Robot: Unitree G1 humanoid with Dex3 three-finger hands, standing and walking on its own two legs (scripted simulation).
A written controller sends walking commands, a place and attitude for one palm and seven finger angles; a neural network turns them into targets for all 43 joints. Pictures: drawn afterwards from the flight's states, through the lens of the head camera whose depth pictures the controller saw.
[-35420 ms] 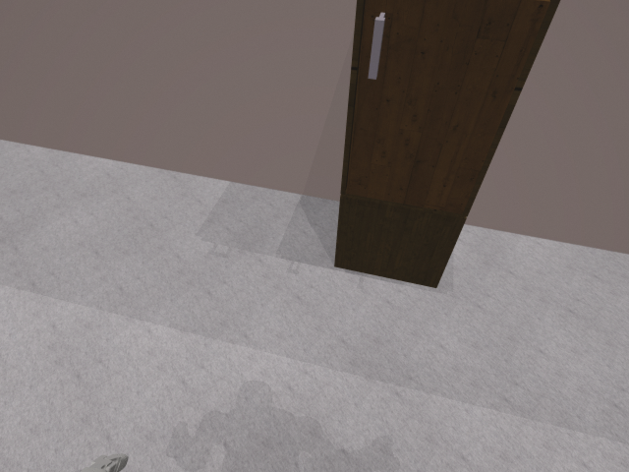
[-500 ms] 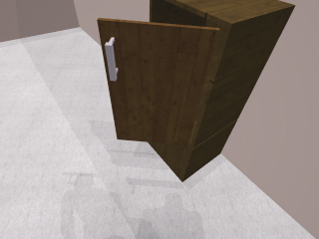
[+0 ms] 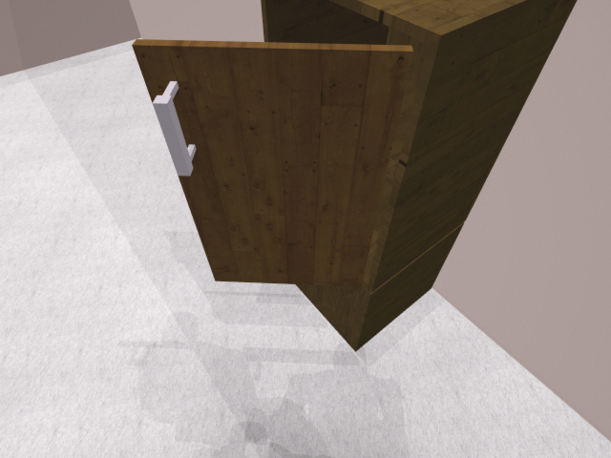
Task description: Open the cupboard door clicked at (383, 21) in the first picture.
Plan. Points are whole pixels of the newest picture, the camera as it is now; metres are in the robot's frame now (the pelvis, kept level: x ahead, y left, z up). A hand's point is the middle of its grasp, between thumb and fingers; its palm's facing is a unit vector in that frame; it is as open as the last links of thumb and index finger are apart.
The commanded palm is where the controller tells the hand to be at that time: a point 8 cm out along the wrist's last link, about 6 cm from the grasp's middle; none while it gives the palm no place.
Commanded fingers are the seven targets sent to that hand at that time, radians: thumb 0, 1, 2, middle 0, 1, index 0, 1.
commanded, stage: come to a stop and stand still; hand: left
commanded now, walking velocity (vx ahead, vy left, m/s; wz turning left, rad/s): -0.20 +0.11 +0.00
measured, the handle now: (178, 130) +0.53 +0.22 +0.14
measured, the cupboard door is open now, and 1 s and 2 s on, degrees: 49 49 49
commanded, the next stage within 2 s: look again from close up in 0.80 s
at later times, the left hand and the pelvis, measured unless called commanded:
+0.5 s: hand out of the picture -0.05 +0.19 -0.17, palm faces +0.02 -0.98 -0.18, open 7.4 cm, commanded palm none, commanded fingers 0.00 0.90 0.90 -0.20 -0.30 -0.20 -0.30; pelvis -0.05 +0.02 +0.00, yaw -2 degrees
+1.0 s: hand out of the picture -0.09 +0.18 -0.18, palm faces -0.02 -0.99 -0.14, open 7.4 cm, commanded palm none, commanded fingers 0.00 0.90 0.90 -0.20 -0.30 -0.20 -0.30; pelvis -0.06 +0.03 +0.00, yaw -1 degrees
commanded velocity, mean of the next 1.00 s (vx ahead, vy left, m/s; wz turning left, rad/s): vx -0.01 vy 0.00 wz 0.00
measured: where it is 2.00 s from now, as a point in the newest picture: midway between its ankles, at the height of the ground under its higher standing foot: outside the picture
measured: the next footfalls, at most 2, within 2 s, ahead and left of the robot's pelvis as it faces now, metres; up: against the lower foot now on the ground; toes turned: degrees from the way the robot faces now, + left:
left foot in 0.12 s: +0.07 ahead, +0.11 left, +0.00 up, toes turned +2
right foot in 0.42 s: -0.01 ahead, -0.08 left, +0.00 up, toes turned -2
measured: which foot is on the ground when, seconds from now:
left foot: up 0.00-0.10, down 0.12-1.00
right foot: down 0.00-0.16, up 0.18-0.40, down 0.42-1.00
